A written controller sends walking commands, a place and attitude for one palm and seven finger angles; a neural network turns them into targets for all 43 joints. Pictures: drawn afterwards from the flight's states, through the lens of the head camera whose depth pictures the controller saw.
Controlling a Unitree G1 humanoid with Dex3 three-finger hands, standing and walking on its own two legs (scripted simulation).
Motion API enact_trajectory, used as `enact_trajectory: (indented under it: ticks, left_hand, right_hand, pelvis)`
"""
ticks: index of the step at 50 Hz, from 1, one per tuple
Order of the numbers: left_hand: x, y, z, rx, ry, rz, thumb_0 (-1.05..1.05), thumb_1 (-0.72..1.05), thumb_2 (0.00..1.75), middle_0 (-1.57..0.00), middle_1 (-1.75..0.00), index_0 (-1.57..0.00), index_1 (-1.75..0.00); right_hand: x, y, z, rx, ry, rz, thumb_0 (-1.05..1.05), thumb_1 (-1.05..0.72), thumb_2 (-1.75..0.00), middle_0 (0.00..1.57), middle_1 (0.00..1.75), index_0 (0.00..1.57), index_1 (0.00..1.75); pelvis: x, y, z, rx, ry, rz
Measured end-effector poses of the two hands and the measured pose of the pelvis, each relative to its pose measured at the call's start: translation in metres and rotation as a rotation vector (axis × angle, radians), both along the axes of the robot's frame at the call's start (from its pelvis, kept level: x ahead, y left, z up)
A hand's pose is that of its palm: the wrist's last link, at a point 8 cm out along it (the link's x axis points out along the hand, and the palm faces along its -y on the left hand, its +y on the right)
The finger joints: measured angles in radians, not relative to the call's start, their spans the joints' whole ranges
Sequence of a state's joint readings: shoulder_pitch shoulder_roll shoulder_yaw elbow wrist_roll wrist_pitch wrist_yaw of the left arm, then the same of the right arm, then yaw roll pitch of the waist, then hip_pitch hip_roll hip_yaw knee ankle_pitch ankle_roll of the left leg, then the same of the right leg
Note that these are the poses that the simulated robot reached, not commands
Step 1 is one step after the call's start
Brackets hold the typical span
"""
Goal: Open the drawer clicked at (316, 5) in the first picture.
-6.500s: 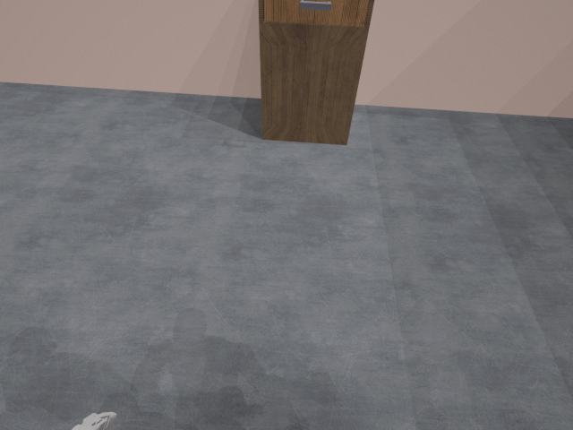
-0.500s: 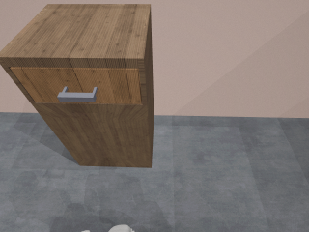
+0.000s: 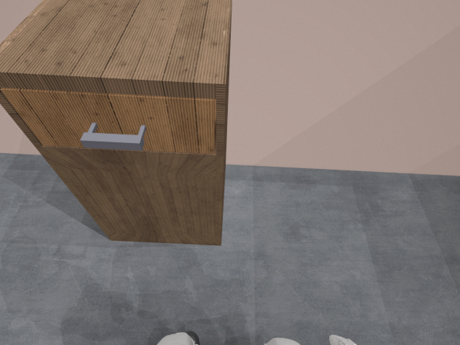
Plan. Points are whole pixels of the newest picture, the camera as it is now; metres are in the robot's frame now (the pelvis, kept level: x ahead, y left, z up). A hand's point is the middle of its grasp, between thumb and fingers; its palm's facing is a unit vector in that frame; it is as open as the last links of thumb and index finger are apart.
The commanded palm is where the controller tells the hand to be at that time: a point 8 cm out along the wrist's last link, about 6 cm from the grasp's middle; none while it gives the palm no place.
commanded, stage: come to a stop and stand still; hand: left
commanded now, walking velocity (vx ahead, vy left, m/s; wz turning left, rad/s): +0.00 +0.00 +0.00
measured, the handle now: (115, 134) +0.53 +0.31 -0.02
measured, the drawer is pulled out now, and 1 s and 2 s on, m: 0.00 0.00 0.00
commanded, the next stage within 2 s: look again from close up in 0.78 s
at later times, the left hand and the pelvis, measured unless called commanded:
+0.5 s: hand out of the picture +0.01 +0.11 -0.17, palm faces +0.06 -0.98 -0.21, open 7.3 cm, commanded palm none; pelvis -0.04 -0.07 +0.00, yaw +1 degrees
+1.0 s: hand out of the picture -0.07 +0.11 -0.17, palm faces +0.03 -0.98 -0.18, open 7.4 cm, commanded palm none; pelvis -0.05 -0.05 +0.00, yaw +0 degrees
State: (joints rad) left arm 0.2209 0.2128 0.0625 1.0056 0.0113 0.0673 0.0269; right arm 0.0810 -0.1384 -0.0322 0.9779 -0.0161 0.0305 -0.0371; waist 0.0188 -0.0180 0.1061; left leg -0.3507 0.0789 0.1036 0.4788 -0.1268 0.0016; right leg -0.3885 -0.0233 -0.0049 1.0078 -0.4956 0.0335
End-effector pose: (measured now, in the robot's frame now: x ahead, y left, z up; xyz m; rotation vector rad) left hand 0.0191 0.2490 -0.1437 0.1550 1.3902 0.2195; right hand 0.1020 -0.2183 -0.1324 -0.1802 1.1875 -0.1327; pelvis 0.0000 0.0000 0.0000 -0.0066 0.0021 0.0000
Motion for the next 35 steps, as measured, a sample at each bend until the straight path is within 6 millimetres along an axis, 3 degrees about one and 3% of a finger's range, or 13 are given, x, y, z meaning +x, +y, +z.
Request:
enact_trajectory:
  ticks: [7, 12, 19, 24, 35]
  left_hand:
    - [0.001, -0.026, 0.013, 0.073, -0.089, -0.05, 0.01, 0.91, 0.9, -0.19, -0.3, -0.2, -0.3]
    - [-0.009, -0.056, 0.026, 0.059, -0.084, -0.06, 0.01, 0.9, 0.9, -0.2, -0.3, -0.2, -0.3]
    - [-0.008, -0.08, 0.017, 0.012, -0.094, -0.062, 0.01, 0.92, 0.89, -0.2, -0.3, -0.21, -0.3]
    - [-0.017, -0.087, 0.006, -0.019, -0.092, -0.02, 0.01, 0.93, 0.89, -0.2, -0.3, -0.21, -0.3]
    - [-0.059, -0.09, 0.01, -0.03, -0.017, -0.014, 0.01, 0.92, 0.89, -0.2, -0.3, -0.2, -0.3]
  right_hand:
    - [-0.055, -0.047, -0.027, 0.045, 0.059, -0.068, 0.01, -0.9, -0.9, 0.2, 0.3, 0.2, 0.3]
    - [-0.096, -0.071, -0.021, 0.053, 0.144, -0.103, 0.01, -0.91, -0.9, 0.2, 0.3, 0.2, 0.3]
    - [-0.139, -0.081, -0.015, 0.024, 0.238, -0.114, 0.01, -0.91, -0.9, 0.19, 0.3, 0.19, 0.3]
    - [-0.151, -0.074, -0.01, 0.012, 0.272, -0.082, 0.01, -0.91, -0.9, 0.19, 0.3, 0.19, 0.3]
    - [-0.15, -0.062, -0.011, 0.043, 0.223, -0.063, 0.02, -0.92, -0.9, 0.2, 0.3, 0.2, 0.3]
  pelvis:
    - [-0.021, -0.033, -0.01, 0.022, -0.013, 0.005]
    - [-0.024, -0.049, 0.003, 0.039, -0.005, -0.002]
    - [-0.03, -0.062, 0.004, 0.019, 0.018, 0.012]
    - [-0.035, -0.067, 0.004, 0.01, 0.007, 0.02]
    - [-0.045, -0.067, 0.009, 0.007, -0.023, 0.008]
